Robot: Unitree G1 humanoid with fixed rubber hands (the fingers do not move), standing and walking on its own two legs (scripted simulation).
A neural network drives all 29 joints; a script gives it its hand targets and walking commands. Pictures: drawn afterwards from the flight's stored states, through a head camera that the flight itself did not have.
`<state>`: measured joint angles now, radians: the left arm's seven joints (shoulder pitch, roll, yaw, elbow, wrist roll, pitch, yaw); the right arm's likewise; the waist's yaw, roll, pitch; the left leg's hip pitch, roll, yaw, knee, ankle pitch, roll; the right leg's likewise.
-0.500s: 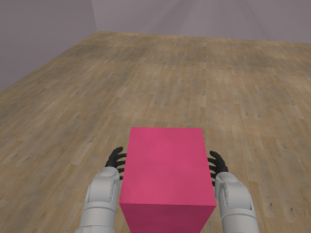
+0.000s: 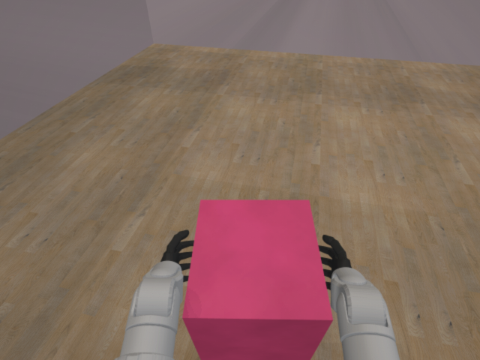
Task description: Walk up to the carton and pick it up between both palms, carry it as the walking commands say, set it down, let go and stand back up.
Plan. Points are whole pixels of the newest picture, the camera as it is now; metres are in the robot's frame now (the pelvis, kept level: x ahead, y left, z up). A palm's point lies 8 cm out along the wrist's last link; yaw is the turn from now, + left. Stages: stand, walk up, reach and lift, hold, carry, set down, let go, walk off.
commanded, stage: hold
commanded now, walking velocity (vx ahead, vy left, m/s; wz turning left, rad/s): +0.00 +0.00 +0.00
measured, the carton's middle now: (254, 285) +0.29 +0.00 -0.03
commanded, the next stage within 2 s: carry in 0.52 s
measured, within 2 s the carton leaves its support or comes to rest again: neither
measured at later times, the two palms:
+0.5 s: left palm (172, 269) +0.28 +0.14 +0.04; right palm (341, 279) +0.28 -0.15 +0.03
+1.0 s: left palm (80, 272) +0.24 +0.27 +0.09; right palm (266, 240) +0.31 -0.02 +0.09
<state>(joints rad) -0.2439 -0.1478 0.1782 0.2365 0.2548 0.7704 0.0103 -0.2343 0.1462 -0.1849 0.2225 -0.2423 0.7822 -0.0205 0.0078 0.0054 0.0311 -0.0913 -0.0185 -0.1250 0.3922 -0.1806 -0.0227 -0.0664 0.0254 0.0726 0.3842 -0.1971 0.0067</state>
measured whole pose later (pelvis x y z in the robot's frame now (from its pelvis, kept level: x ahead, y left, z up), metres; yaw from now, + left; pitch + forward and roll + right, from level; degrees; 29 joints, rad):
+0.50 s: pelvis +0.00 +0.00 +0.00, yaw -1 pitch -7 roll +0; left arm -0.27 -0.15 0.18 0.24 0.26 0.77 0.02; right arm -0.25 0.15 -0.21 0.23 -0.24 0.77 -0.01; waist 0.00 0.01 0.03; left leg -0.11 -0.02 -0.11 0.40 -0.18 -0.02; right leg -0.09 0.02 0.08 0.40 -0.20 0.01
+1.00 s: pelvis -0.06 +0.03 -0.02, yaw +14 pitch +5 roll -3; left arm -0.58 -0.01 0.14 0.07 0.04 1.16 0.14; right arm -0.54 0.06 -0.18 0.02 -0.06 1.17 -0.15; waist 0.03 0.02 -0.07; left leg -0.52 -0.05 -0.04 0.54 -0.11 0.08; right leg -0.54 -0.01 -0.04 0.91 -0.47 0.07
